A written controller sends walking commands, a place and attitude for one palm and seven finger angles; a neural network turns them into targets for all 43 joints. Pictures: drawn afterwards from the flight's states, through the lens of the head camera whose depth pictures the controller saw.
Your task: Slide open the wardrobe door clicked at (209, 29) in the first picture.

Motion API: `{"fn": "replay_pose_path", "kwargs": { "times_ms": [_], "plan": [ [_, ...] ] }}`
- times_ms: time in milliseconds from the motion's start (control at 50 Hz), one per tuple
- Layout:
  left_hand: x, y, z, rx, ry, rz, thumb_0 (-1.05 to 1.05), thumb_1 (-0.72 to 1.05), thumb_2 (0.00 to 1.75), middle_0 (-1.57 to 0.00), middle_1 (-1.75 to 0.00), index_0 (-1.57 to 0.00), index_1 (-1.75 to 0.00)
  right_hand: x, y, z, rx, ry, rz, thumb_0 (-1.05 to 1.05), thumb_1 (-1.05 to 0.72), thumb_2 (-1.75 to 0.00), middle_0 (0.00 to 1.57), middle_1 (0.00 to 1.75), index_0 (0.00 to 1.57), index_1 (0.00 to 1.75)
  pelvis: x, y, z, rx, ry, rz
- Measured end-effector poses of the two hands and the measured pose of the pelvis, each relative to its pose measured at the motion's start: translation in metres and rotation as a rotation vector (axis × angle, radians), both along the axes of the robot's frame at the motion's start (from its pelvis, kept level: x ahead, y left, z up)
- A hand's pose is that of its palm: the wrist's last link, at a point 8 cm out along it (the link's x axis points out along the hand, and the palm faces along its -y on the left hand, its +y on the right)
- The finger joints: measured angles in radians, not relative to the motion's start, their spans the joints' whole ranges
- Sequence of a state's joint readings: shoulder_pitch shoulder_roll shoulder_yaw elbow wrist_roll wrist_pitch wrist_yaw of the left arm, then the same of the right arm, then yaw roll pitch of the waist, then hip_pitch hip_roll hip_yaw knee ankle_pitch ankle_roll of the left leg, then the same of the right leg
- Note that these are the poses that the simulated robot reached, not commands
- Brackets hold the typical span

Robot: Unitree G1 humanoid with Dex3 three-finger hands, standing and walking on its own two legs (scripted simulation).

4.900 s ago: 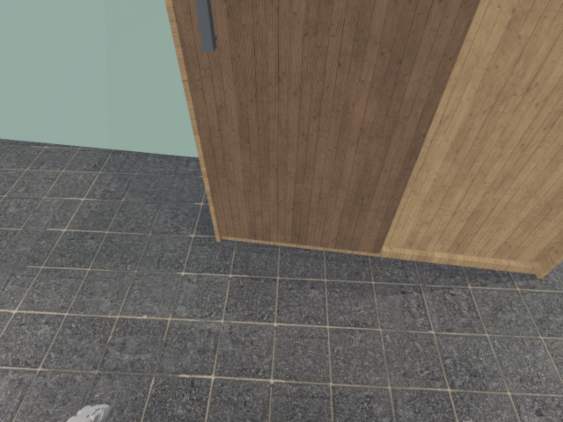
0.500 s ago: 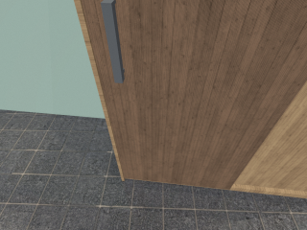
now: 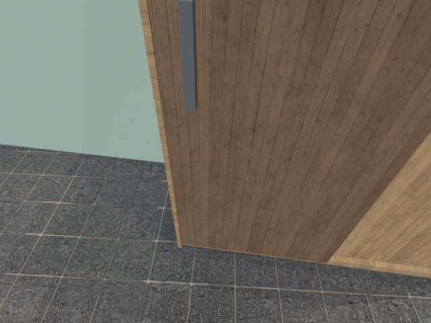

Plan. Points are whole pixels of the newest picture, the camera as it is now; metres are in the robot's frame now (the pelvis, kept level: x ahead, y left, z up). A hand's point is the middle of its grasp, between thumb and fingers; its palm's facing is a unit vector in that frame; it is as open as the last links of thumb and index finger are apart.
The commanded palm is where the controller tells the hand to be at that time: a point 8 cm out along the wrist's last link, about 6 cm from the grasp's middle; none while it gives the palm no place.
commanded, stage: come to a stop and stand still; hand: left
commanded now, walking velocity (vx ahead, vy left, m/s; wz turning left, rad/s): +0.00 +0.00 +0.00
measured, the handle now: (191, 57) +0.59 +0.10 +0.23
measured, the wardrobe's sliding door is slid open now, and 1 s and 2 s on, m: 0.00 0.00 0.00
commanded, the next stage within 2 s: look again from close up in 0.10 s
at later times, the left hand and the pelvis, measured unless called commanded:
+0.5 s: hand out of the picture +0.02 +0.22 -0.17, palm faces -0.03 -0.96 -0.27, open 7.4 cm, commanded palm none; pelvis +0.00 +0.00 +0.00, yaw +0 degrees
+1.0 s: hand out of the picture +0.05 +0.23 -0.16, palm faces -0.03 -0.95 -0.30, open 7.3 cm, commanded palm none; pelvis +0.01 +0.00 +0.01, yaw +0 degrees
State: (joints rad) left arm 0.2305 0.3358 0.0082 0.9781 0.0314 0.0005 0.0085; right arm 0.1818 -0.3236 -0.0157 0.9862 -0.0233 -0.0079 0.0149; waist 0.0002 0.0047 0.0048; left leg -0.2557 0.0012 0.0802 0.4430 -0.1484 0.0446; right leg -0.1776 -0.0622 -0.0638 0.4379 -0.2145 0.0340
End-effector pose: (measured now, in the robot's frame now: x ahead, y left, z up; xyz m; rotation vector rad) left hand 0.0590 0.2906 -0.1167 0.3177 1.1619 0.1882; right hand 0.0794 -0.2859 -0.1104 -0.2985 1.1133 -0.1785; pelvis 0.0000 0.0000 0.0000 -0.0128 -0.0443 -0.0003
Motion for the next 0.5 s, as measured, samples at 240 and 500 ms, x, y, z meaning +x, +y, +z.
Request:
{"fn": "replay_pose_path", "kwargs": {
  "times_ms": [240,500],
  "plan": [
    [-0.045,-0.01,-0.014,-0.043,0.152,0.036,0.0,0.91,0.9,-0.2,-0.3,-0.2,-0.3,-0.033,0.014,-0.011,0.028,0.127,-0.037,0.0,-0.91,-0.9,0.2,0.3,0.2,0.3,0.001,0.005,0.002,0.001,0.006,0.002],
    [-0.042,-0.023,-0.017,-0.068,0.151,0.038,0.0,0.91,0.9,-0.2,-0.3,-0.2,-0.3,-0.032,0.022,-0.014,0.051,0.134,-0.054,0.0,-0.91,-0.9,0.2,0.3,0.2,0.3,0.003,0.004,0.003,0.002,0.0,0.001]
  ]
}}
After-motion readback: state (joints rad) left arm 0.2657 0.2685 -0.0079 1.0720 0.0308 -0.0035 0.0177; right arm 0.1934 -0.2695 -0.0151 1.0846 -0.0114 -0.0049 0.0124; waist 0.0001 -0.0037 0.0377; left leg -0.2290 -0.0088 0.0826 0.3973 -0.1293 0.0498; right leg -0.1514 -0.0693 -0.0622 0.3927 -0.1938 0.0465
